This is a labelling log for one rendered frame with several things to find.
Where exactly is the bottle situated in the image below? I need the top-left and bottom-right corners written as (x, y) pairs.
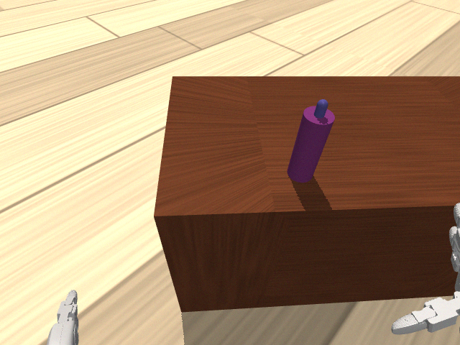
top-left (287, 99), bottom-right (335, 183)

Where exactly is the left robot hand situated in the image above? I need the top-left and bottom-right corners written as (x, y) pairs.
top-left (47, 290), bottom-right (78, 345)

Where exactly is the right robot hand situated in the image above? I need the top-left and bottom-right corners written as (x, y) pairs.
top-left (391, 203), bottom-right (460, 334)

